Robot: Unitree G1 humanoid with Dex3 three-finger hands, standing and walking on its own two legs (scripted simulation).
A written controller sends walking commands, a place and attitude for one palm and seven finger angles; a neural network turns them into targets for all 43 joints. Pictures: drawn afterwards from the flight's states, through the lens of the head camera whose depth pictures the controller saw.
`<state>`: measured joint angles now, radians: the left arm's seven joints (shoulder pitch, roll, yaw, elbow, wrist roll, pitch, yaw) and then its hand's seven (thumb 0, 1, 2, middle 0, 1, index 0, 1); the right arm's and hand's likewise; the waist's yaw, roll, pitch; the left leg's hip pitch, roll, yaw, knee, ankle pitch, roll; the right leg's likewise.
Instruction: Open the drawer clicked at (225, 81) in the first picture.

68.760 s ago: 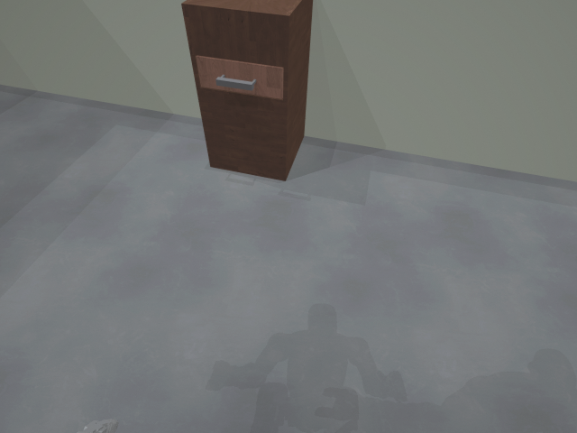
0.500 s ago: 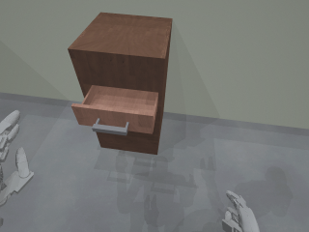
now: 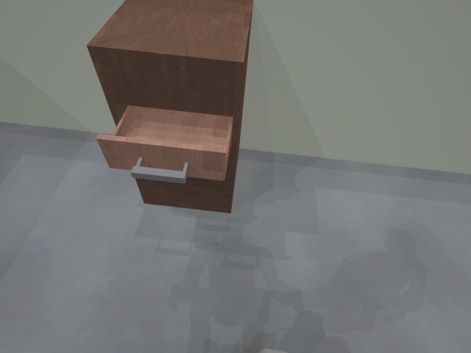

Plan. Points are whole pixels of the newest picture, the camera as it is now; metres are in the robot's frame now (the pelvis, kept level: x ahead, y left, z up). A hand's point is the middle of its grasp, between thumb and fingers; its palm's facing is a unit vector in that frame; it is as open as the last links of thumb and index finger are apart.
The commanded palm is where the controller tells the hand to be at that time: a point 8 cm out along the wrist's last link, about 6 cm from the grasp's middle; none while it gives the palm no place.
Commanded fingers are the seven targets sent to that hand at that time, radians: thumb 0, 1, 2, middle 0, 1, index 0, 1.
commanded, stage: let the arm hang, fingers relaxed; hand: left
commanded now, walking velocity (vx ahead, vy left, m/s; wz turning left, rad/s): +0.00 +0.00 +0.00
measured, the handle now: (161, 168) +0.63 +0.24 -0.22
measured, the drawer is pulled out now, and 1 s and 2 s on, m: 0.16 0.16 0.16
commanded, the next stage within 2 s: look to check the result in 0.78 s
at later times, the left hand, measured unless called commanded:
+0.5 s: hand out of the picture +0.03 +0.21 -0.16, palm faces +0.02 -0.96 -0.29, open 7.4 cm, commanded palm none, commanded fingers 0.00 0.90 0.90 -0.20 -0.30 -0.20 -0.30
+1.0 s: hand out of the picture +0.08 +0.19 -0.16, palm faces +0.01 -0.96 -0.27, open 7.4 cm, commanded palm none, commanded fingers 0.00 0.90 0.90 -0.20 -0.30 -0.20 -0.30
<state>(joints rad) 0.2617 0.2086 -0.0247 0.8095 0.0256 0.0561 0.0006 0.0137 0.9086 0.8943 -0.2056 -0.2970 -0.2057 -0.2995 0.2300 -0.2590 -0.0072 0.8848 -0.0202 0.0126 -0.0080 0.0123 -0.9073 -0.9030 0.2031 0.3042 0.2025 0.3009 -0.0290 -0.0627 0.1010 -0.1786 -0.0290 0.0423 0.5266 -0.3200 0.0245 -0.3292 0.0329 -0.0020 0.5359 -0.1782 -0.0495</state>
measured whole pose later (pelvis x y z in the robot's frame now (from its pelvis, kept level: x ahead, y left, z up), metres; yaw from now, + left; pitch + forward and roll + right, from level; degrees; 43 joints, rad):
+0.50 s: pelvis +0.00 -0.01 +0.01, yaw +0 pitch -2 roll +1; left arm 0.22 0.22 0.03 1.11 0.01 0.00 0.03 0.01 0.91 0.89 -0.20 -0.30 -0.20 -0.30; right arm 0.32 -0.17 -0.01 1.08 -0.02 0.01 -0.02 0.01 -0.91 -0.90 0.20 0.30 0.20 0.30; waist -0.01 0.03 0.06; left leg -0.11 -0.01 0.04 0.40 -0.26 0.01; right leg -0.24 0.05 -0.01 0.38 -0.10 -0.06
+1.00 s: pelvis +0.02 -0.01 +0.01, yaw +0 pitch -2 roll +0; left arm 0.15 0.22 0.02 1.13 0.01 -0.01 0.03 0.01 0.90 0.89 -0.21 -0.30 -0.21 -0.30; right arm 0.24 -0.21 -0.02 1.09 -0.02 0.00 -0.03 0.01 -0.91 -0.90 0.20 0.30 0.20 0.30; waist -0.02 0.01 0.08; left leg -0.06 0.00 0.03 0.34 -0.26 0.00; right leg -0.20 0.06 -0.01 0.34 -0.11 -0.07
